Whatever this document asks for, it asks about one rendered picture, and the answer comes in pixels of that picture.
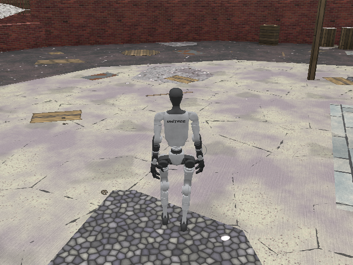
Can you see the right robot hand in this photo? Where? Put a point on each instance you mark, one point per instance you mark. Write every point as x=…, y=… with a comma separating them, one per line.
x=200, y=166

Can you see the robot left forearm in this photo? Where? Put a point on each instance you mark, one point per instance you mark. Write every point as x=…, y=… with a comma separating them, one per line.
x=155, y=152

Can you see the left robot hand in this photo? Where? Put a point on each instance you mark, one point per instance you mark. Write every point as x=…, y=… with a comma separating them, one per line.
x=154, y=172

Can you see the robot left upper arm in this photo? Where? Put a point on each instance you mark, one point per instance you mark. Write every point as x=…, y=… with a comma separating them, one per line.
x=157, y=127

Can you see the robot right forearm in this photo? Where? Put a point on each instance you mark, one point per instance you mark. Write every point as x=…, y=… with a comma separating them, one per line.
x=198, y=149

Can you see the robot right upper arm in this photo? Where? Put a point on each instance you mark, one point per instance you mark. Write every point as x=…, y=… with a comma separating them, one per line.
x=195, y=126

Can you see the right robot shin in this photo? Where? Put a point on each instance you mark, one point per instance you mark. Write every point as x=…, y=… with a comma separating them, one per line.
x=185, y=205

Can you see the left robot thigh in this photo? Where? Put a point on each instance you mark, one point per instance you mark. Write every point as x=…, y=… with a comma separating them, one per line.
x=163, y=160

